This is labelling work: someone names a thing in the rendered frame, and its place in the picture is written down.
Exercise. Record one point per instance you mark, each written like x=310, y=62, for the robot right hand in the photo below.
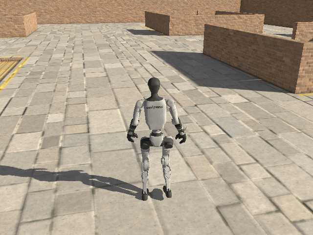
x=181, y=136

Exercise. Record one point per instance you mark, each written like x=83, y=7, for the robot left hand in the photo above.
x=133, y=135

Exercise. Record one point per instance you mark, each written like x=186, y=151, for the humanoid robot head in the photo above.
x=154, y=85

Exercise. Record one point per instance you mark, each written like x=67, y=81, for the left robot upper arm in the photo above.
x=137, y=111

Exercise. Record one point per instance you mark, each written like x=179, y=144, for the right robot forearm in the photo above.
x=180, y=128

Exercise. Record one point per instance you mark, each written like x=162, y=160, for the right robot upper arm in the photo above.
x=173, y=110

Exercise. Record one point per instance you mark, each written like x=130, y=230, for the left robot forearm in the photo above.
x=131, y=128

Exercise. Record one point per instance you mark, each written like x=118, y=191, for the robot right shin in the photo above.
x=167, y=174

